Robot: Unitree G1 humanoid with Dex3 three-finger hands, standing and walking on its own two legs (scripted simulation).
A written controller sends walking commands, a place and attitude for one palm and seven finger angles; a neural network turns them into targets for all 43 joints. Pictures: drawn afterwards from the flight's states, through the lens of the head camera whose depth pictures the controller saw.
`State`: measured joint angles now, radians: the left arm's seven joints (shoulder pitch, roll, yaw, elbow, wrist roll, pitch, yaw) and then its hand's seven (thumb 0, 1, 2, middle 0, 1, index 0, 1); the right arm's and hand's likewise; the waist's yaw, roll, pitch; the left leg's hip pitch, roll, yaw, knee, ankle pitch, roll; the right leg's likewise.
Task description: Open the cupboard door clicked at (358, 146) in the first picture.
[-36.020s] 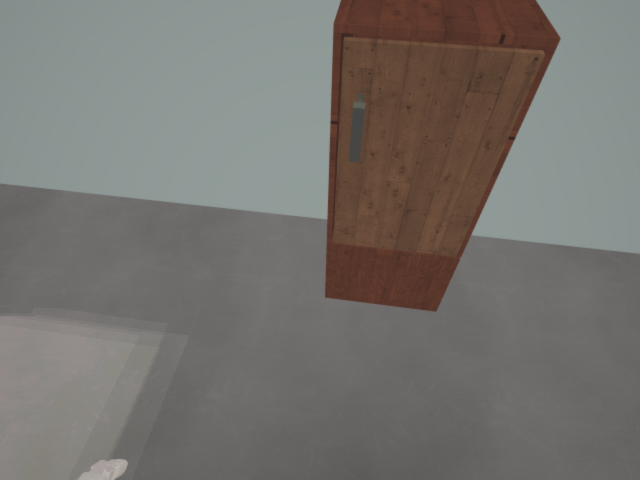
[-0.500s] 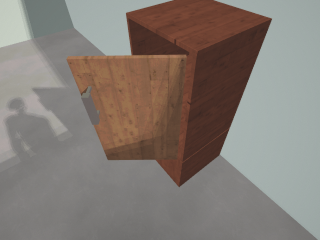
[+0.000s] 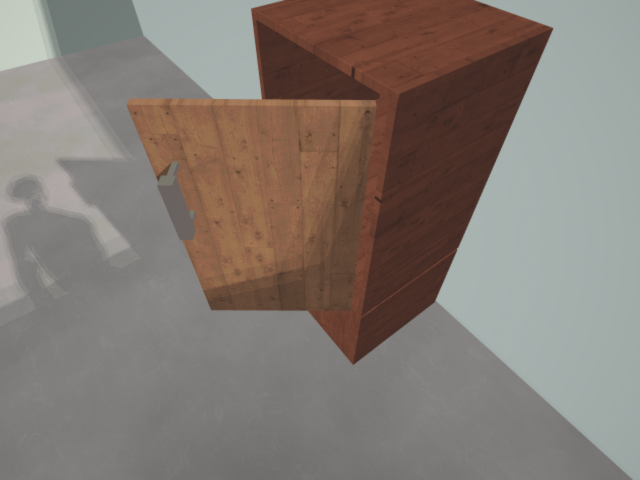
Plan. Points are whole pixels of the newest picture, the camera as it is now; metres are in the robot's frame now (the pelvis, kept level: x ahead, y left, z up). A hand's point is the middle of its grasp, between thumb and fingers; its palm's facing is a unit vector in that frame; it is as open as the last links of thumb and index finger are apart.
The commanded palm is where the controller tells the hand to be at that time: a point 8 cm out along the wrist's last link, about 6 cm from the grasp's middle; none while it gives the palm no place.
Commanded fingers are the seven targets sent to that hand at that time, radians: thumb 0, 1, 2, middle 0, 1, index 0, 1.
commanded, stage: come to a stop and stand still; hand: left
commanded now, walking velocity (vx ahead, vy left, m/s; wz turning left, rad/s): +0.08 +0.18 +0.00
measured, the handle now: (180, 201) +0.54 +0.28 +0.00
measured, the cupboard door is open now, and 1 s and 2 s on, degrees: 53 53 53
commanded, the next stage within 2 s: look again from close up in 1.46 s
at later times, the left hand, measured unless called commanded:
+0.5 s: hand out of the picture +0.05 +0.20 -0.17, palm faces +0.00 -0.97 -0.24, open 7.3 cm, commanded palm none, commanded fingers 0.00 0.90 0.90 -0.20 -0.30 -0.20 -0.30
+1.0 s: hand out of the picture +0.00 +0.17 -0.17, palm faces -0.01 -0.98 -0.22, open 7.3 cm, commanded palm none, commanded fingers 0.00 0.90 0.90 -0.20 -0.30 -0.20 -0.30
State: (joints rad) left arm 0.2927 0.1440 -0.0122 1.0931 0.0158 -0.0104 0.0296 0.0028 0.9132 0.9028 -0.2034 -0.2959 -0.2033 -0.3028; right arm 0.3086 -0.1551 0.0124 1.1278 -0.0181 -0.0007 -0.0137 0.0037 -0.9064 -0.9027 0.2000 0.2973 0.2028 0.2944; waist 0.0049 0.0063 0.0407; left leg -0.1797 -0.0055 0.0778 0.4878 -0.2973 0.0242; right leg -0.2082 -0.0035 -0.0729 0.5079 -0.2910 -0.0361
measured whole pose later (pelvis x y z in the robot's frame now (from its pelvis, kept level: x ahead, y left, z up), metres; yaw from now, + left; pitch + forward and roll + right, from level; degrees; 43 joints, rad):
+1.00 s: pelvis -0.01 -0.01 +0.00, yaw +0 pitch -1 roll +1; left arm 0.27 0.18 -0.03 1.08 0.01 -0.01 0.02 0.00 0.91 0.90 -0.20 -0.30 -0.20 -0.30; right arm 0.29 -0.18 0.02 1.11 -0.02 -0.01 -0.01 0.00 -0.91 -0.90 0.20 0.30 0.20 0.29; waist 0.00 0.01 0.05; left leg -0.17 0.00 0.08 0.43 -0.25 0.01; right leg -0.21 0.01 -0.08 0.47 -0.25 -0.05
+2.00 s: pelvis +0.01 -0.03 +0.01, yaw +1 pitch -1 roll +1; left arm 0.24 0.19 -0.01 1.10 0.01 -0.02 0.03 0.00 0.91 0.90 -0.20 -0.30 -0.20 -0.30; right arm 0.23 -0.17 0.01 1.14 -0.01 -0.02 -0.03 0.00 -0.91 -0.90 0.20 0.30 0.20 0.29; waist 0.01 -0.01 0.04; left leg -0.12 0.03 0.06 0.39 -0.26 -0.02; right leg -0.15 0.03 -0.10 0.42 -0.27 -0.07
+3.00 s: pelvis +0.00 +0.04 +0.00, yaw +2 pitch -1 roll +0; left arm 0.22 0.17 0.02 1.07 0.02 0.01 0.03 0.01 0.94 0.90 -0.20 -0.30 -0.20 -0.30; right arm 0.30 -0.12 -0.02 1.14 -0.02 -0.01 -0.04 0.01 -0.91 -0.90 0.20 0.30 0.21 0.29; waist -0.03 -0.01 0.04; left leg -0.22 0.02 0.11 0.49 -0.26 0.02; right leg -0.19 0.00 -0.04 0.50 -0.30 -0.02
